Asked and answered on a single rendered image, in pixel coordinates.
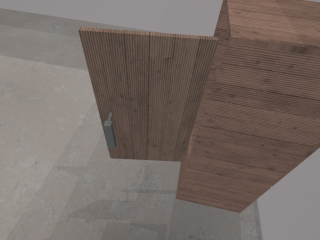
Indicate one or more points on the handle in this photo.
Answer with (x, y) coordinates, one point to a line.
(109, 131)

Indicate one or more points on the cupboard door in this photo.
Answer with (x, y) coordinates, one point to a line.
(153, 83)

